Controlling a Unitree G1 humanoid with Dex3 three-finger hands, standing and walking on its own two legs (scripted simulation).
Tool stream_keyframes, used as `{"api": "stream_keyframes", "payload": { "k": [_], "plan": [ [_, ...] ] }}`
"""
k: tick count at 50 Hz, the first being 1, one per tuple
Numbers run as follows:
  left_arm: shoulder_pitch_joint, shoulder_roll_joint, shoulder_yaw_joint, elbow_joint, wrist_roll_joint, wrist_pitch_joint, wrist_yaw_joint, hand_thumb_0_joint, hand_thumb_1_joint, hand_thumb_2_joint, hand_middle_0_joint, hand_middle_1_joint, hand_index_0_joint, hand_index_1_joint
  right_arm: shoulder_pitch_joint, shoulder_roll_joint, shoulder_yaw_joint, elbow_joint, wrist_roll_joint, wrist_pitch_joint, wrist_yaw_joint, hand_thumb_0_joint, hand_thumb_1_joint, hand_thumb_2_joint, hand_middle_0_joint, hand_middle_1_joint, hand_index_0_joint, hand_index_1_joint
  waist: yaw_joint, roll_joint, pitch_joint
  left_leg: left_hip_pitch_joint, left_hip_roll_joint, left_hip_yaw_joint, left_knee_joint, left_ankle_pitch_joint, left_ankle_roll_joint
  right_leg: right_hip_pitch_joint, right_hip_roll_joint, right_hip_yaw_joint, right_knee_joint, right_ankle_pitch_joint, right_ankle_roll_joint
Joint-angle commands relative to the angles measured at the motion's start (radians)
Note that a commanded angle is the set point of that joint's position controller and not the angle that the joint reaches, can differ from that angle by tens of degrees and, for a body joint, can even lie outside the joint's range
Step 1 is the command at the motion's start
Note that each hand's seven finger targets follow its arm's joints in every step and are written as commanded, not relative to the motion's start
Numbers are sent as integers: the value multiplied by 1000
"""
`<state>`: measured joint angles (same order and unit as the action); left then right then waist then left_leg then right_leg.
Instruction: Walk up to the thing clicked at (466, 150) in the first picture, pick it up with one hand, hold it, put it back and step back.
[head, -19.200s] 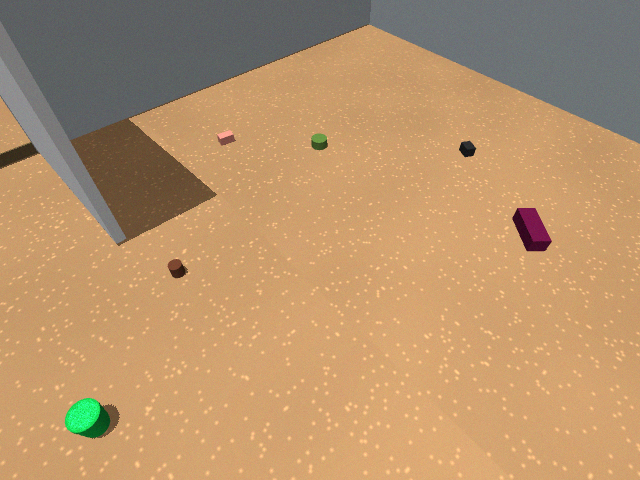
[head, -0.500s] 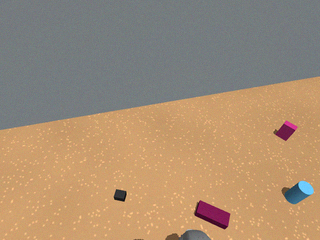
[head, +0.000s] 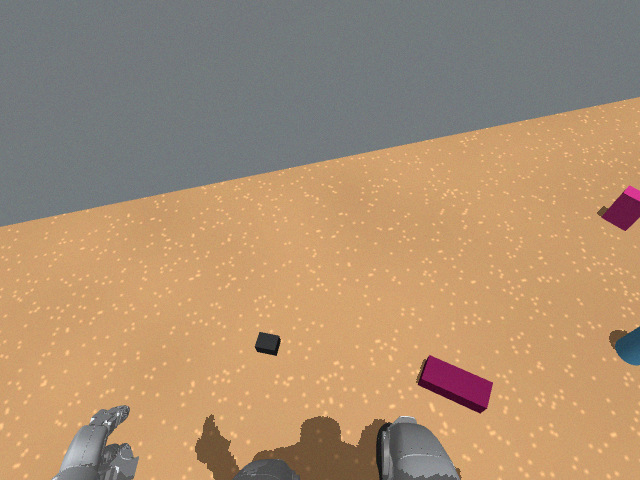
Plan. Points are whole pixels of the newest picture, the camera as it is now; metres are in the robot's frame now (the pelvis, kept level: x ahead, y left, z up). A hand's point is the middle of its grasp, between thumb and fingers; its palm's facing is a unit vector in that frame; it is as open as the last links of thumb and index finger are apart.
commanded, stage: walk up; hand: left
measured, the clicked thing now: (268, 343) +0.53 +0.19 -0.71
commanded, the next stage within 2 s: stand in 1.12 s
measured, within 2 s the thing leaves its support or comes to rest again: neither
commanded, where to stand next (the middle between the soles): +0.12 -0.01 m, yaw -6 degrees
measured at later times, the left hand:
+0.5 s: hand out of the picture +0.05 +0.26 -0.13, palm faces -0.14 -0.92 -0.36, open 7.4 cm
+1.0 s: hand out of the picture +0.10 +0.24 -0.11, palm faces -0.16 -0.92 -0.36, open 7.4 cm
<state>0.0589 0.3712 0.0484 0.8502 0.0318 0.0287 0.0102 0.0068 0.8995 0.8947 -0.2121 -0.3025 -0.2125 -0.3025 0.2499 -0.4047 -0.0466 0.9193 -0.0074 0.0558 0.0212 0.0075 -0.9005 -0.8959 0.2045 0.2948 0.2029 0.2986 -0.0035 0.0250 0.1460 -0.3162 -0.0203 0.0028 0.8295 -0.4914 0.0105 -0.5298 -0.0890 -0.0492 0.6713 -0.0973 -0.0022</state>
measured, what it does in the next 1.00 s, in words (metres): steps on the spot: right foot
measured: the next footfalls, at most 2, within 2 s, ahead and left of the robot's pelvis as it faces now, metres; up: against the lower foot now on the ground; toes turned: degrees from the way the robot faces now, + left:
right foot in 0.38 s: -0.03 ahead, -0.12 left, +0.00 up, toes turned -3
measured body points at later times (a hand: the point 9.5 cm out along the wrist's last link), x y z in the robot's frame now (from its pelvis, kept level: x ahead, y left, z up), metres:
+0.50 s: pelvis -0.04 +0.01 +0.02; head -0.01 +0.01 +0.47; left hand +0.05 +0.31 -0.10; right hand +0.02 -0.31 -0.09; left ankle -0.01 +0.12 -0.70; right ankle -0.07 -0.12 -0.70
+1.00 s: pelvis -0.03 +0.00 +0.04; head -0.02 +0.00 +0.49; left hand +0.11 +0.29 -0.09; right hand +0.01 -0.32 -0.09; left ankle +0.00 +0.12 -0.70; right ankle -0.07 -0.12 -0.70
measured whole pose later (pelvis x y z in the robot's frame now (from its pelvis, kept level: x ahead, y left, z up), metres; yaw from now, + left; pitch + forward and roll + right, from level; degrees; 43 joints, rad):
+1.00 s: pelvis -0.03 +0.00 +0.04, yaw -8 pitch -3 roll +1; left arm 0.12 0.37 0.00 1.05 0.01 -0.03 -0.01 0.01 0.90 0.90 -0.21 -0.30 -0.21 -0.30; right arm 0.13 -0.38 -0.03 1.07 -0.01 -0.02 0.02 0.01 -0.90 -0.90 0.20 0.29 0.20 0.30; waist -0.01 0.00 0.06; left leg -0.19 0.03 0.08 0.49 -0.25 0.00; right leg -0.15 0.02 0.08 0.51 -0.32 0.00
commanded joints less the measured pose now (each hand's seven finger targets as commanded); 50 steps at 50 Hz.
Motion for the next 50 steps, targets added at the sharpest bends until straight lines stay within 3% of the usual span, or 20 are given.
{"api": "stream_keyframes", "payload": {
  "k": [1,2,3,4,5,7,14,16,18,19,21,22,24,26,27,29,33,39,46,50],
  "plan": [
    [-18,210,60,-71,-18,10,25,0,900,900,-200,-300,-200,-300,176,-240,-83,4,-45,-12,-2,0,-900,-900,200,300,200,300,-44,42,-117,104,116,-239,-359,-123,71,-170,-27,157,20,-592,-65],
    [-11,192,57,-80,-33,15,29,0,900,900,-200,-300,-200,-300,38,-341,-96,-78,-49,-13,-11,0,-900,-900,200,300,200,300,-41,268,-18,-164,378,-615,-640,-308,179,-157,165,46,348,-483,-18],
    [-51,255,84,-66,-20,13,40,0,900,900,-200,-300,-200,-300,-69,-387,-104,-101,-42,-22,-17,0,-900,-900,200,300,200,300,-45,224,65,-370,441,-683,-691,-225,257,-34,151,199,483,-507,-23],
    [-20,256,88,-46,-27,11,35,0,900,900,-200,-300,-200,-300,-128,-338,-91,-114,-49,-34,-27,0,-900,-900,200,300,200,300,-5,143,93,-386,402,-586,-627,-33,241,14,158,240,565,-457,-29],
    [9,235,85,-22,-38,15,27,0,900,900,-200,-300,-200,-300,-145,-276,-73,-113,-52,-47,-38,0,-900,-900,200,300,200,300,23,59,72,-319,287,-404,-534,156,168,0,167,268,605,-385,-32],
    [126,223,71,11,-49,19,22,0,900,900,-200,-300,-200,-300,-117,-233,-69,-106,-37,-63,-48,0,-900,-900,200,300,200,300,55,26,-53,-53,200,-232,-456,278,69,-75,192,253,603,-288,-35],
    [49,212,38,-25,-17,-44,8,0,900,900,-200,-300,-200,-300,70,-238,-81,-64,-38,-80,-36,0,-900,-900,200,300,200,300,-78,134,-227,381,276,-246,-349,378,206,-8,102,122,94,-436,26],
    [89,208,32,3,-11,-54,7,0,900,900,-200,-300,-200,-300,40,-253,-77,-73,-39,-73,-30,0,-900,-900,200,300,200,300,-59,167,-197,278,272,-221,-334,423,205,126,107,73,-53,-446,1],
    [177,184,28,59,-10,-67,11,0,900,900,-200,-300,-200,-300,-17,-239,-63,-85,-25,-64,-25,0,-900,-900,200,300,200,300,-2,157,-184,186,226,-129,-247,563,152,303,126,29,-309,-215,-25],
    [217,206,35,79,-8,-77,18,0,900,900,-200,-300,-200,-300,-43,-199,-47,-94,-14,-66,-23,0,-900,-900,200,300,200,300,22,121,-214,132,213,-99,-183,603,113,410,79,102,-339,-88,-45],
    [182,297,48,75,-4,-88,20,0,900,900,-200,-300,-200,-300,-93,-144,-25,-121,0,-77,-20,0,-900,-900,200,300,200,300,20,-90,-194,-141,66,0,-108,276,21,519,-117,443,-247,42,-162],
    [119,345,49,57,-8,-83,14,0,900,900,-200,-300,-200,-300,-87,-163,-37,-100,-6,-79,-30,0,-900,-900,200,300,200,300,1,-149,-155,-33,66,-5,-109,21,21,348,-206,478,-222,30,-235],
    [63,262,28,37,-18,-74,-1,0,900,900,-200,-300,-200,-300,-39,-194,-49,-54,-9,-100,-26,0,-900,-900,200,300,200,300,-55,-89,-128,128,77,-41,-295,126,43,218,-107,303,-175,-42,-150],
    [51,203,11,34,-29,-77,-3,0,900,900,-200,-300,-200,-300,-50,-231,-54,-33,-7,-112,-23,0,-900,-900,200,300,200,300,-40,-21,-136,194,206,-206,-409,341,100,167,41,156,-80,-44,-51],
    [97,194,8,55,-28,-74,-3,0,900,900,-200,-300,-200,-300,-78,-240,-53,-39,-7,-114,-22,0,-900,-900,200,300,200,300,-11,-12,-154,195,279,-286,-438,278,158,162,76,132,-50,-159,-41],
    [153,211,16,94,-20,-77,-2,0,900,900,-200,-300,-200,-300,-132,-246,-47,-41,-6,-108,-17,0,-900,-900,200,300,200,300,25,-23,-103,63,288,-265,-438,114,165,249,75,128,-114,-308,-58],
    [83,257,23,92,-15,-93,-8,0,900,900,-200,-300,-200,-300,-155,-175,-28,-17,-8,-103,-14,0,-900,-900,200,300,200,300,-8,-95,-46,8,80,-25,-302,166,30,262,-57,353,-300,-198,-116],
    [66,224,7,113,-29,-91,1,0,900,900,-200,-300,-200,-300,-150,-168,-25,35,1,-116,-17,0,-900,-900,200,300,200,300,0,-84,-192,211,141,-37,-341,525,58,333,-2,206,-222,173,-51],
    [19,217,-2,131,-25,-75,0,0,900,900,-200,-300,-200,-300,-186,-178,-29,66,-5,-101,-15,0,-900,-900,200,300,200,300,-2,-39,-153,209,143,-50,-417,305,55,288,12,210,-259,-71,-57],
    [3,222,-4,145,-23,-78,0,0,900,900,-200,-300,-200,-300,-189,-173,-21,85,-4,-100,-13,0,-900,-900,200,300,200,300,-5,-35,-146,194,139,-36,-419,331,45,317,1,232,-291,-26,-59]
  ]
}}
